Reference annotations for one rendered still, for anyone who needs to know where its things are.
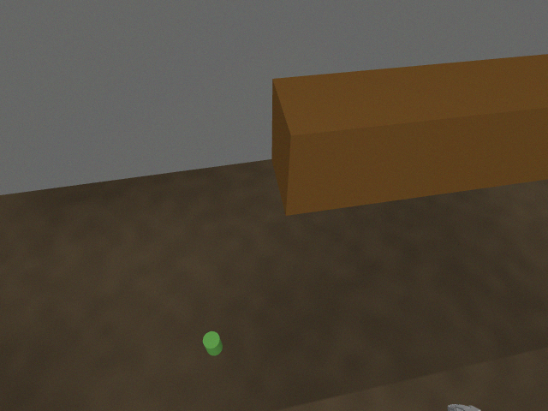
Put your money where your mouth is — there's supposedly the can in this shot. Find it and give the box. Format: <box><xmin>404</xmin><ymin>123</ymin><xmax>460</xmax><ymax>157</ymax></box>
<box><xmin>203</xmin><ymin>331</ymin><xmax>223</xmax><ymax>356</ymax></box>

